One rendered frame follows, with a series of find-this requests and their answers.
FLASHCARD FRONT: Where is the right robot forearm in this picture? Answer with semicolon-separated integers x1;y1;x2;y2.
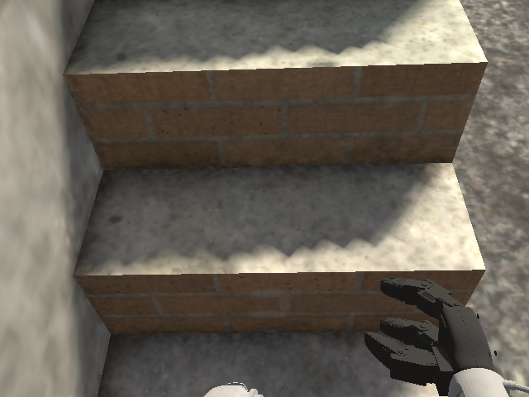
448;368;512;397

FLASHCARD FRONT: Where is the right robot hand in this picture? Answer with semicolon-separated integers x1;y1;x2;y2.
365;278;497;396

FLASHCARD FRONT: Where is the robot left shin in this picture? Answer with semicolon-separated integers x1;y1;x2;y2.
226;382;248;392

